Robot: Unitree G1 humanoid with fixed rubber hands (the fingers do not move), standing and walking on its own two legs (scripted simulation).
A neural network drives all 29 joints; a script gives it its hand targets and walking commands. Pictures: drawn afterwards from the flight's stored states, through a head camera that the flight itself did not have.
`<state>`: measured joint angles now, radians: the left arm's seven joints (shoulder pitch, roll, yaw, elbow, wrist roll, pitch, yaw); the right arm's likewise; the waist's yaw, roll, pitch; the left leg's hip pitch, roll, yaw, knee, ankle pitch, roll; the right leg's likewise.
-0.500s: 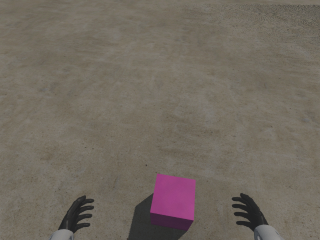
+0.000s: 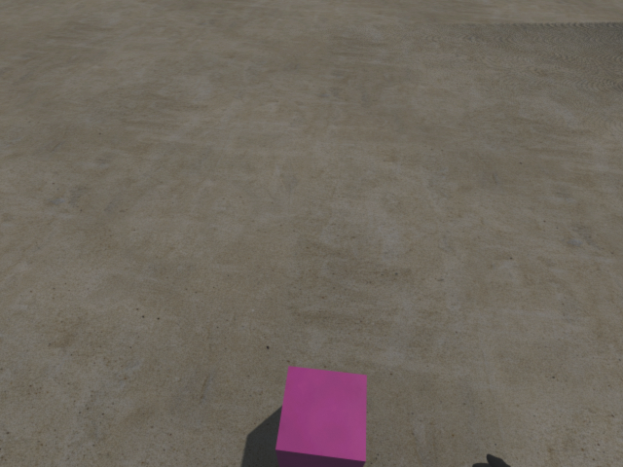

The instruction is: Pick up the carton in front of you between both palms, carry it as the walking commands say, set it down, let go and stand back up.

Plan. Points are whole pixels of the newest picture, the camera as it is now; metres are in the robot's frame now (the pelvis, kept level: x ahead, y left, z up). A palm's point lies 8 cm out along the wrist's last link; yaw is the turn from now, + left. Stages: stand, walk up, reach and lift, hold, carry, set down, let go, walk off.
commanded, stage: stand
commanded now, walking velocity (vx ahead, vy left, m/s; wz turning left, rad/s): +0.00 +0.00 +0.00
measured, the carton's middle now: (322, 424) +0.35 -0.04 -0.64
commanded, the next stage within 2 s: none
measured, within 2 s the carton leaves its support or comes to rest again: neither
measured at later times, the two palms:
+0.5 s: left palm out of the picture +0.04 +0.25 -0.12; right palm out of the picture +0.01 -0.26 -0.12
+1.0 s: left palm out of the picture -0.03 +0.23 -0.13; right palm out of the picture -0.08 -0.23 -0.13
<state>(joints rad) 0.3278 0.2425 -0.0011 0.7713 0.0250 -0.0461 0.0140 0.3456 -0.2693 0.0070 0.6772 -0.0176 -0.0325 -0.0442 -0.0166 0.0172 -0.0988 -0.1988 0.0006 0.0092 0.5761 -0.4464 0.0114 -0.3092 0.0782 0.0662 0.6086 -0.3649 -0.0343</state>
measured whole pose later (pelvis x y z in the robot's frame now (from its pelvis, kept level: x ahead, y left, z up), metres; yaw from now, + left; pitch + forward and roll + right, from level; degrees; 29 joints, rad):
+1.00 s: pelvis -0.02 +0.00 +0.01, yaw -2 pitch -1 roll +0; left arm 0.34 0.17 -0.03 1.06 0.01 0.01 0.04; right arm 0.41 -0.20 0.04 1.03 -0.02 0.01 -0.05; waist -0.01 0.01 0.00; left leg -0.09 0.00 0.06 0.49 -0.38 0.02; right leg -0.23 0.07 0.10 0.55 -0.30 -0.03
